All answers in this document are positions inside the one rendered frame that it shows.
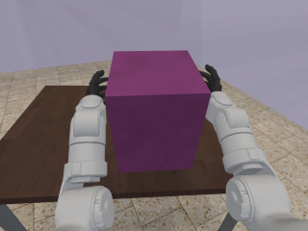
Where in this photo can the robot right hand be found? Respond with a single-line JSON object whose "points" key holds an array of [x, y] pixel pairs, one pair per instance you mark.
{"points": [[213, 80]]}

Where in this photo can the left robot upper arm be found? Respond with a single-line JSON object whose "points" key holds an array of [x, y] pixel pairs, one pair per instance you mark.
{"points": [[85, 209]]}

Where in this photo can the robot left forearm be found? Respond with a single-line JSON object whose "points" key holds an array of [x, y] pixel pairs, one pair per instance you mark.
{"points": [[87, 140]]}

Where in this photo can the robot right forearm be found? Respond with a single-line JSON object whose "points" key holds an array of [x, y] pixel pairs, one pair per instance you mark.
{"points": [[241, 154]]}

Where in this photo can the carton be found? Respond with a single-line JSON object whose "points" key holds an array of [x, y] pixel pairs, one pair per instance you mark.
{"points": [[156, 103]]}

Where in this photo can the robot left hand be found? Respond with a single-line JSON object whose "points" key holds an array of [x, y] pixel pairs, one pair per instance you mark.
{"points": [[94, 87]]}

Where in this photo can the table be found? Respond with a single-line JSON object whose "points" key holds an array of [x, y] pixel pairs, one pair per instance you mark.
{"points": [[35, 149]]}

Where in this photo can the right robot upper arm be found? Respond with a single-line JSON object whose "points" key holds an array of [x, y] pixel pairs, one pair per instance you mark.
{"points": [[261, 203]]}

